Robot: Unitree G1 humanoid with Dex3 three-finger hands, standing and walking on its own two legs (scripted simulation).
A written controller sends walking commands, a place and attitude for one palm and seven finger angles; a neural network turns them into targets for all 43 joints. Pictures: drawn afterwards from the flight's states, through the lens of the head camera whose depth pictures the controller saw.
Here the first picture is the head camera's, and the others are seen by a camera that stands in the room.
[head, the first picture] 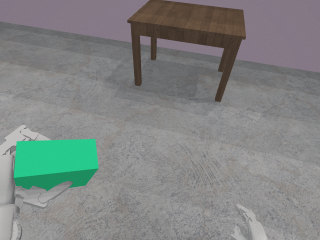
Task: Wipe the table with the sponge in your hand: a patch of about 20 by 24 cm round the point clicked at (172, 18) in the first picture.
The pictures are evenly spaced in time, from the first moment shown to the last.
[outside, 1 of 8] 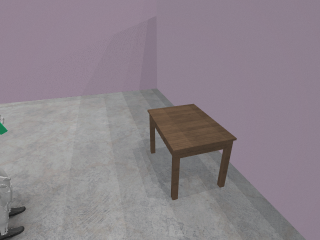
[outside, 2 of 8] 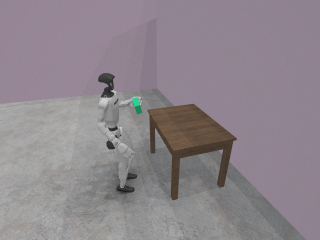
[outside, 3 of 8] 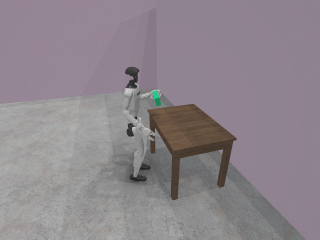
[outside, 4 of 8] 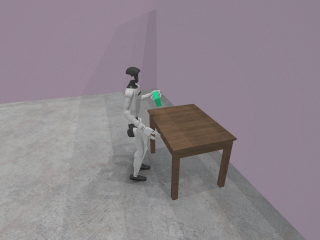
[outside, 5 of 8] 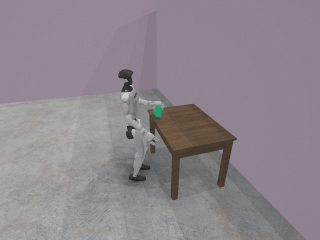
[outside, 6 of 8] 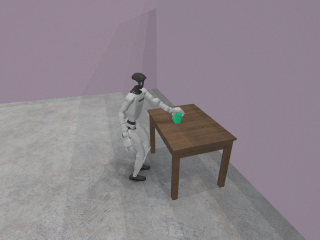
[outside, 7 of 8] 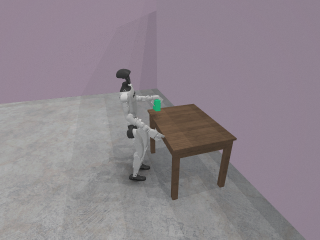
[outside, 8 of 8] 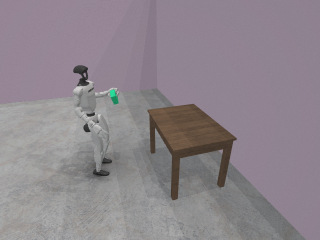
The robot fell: no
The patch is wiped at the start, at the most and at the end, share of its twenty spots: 0.00 1.00 1.00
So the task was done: yes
